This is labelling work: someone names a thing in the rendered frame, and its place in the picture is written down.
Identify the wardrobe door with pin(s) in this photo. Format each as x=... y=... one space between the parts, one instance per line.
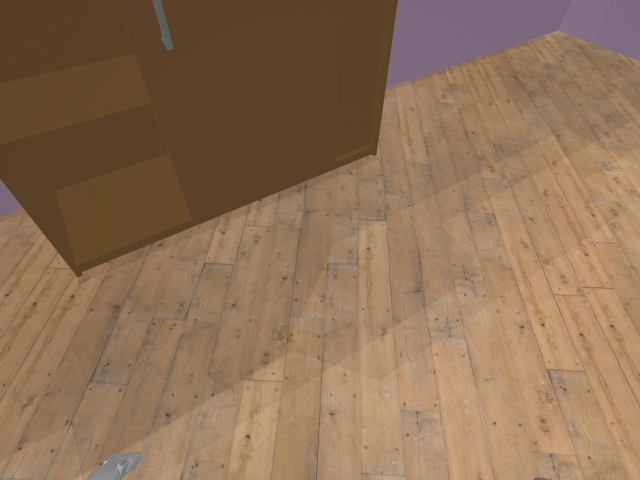
x=360 y=41
x=247 y=100

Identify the robot left hand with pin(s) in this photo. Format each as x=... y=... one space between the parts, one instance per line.
x=116 y=466

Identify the handle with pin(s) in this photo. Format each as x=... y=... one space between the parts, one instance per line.
x=166 y=39

